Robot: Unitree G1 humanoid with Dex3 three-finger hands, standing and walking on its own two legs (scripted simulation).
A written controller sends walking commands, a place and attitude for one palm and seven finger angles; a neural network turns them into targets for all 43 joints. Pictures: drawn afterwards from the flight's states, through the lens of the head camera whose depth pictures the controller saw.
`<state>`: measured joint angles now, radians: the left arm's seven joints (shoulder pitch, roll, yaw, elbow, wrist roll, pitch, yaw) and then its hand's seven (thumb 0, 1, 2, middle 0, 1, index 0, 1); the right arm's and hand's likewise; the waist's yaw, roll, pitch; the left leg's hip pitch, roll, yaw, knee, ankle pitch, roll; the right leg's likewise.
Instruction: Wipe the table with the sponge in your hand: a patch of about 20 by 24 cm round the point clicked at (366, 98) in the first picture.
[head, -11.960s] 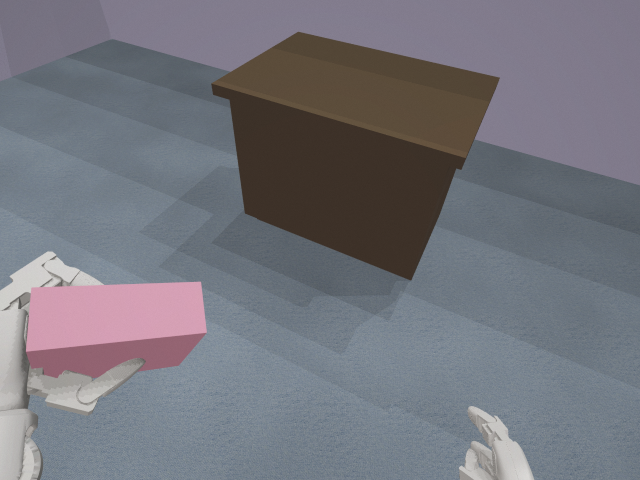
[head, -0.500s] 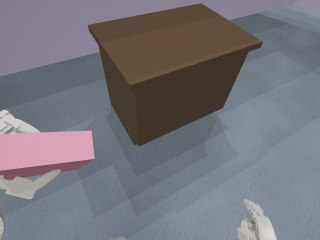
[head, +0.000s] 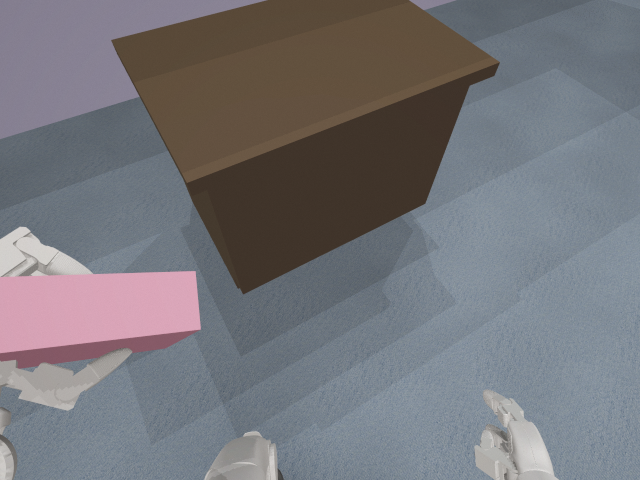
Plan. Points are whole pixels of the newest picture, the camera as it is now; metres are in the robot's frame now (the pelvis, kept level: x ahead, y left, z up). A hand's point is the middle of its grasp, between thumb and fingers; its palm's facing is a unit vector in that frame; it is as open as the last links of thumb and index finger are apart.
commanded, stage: take the last steps up to it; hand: left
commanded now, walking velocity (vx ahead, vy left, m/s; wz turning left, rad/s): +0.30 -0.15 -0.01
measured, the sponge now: (130, 318) +0.24 +0.19 +0.13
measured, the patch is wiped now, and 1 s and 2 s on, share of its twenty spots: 0.00 0.00 0.00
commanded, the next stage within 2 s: none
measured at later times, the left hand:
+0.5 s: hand (237, 230) +0.32 +0.10 +0.16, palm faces +0.36 -0.79 -0.50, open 9.6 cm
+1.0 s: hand (334, 143) +0.42 +0.02 +0.19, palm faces +0.35 -0.81 -0.46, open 9.6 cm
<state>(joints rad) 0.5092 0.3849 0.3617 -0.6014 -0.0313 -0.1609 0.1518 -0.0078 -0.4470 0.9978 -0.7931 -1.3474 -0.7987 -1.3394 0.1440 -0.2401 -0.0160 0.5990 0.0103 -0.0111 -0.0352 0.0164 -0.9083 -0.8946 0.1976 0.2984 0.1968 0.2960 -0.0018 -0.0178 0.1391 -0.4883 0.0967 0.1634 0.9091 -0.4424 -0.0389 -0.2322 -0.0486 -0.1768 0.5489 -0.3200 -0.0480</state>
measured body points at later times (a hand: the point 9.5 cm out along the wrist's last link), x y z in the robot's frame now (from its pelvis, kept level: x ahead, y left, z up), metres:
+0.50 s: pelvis +0.10 -0.13 -0.01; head +0.15 -0.15 +0.43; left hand +0.30 +0.14 +0.19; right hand +0.26 -0.33 -0.13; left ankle +0.08 +0.04 -0.68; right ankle +0.12 -0.24 -0.73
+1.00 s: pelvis +0.20 -0.22 +0.01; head +0.25 -0.21 +0.45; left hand +0.40 +0.06 +0.21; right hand +0.38 -0.42 -0.08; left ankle +0.22 -0.07 -0.73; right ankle +0.24 -0.37 -0.69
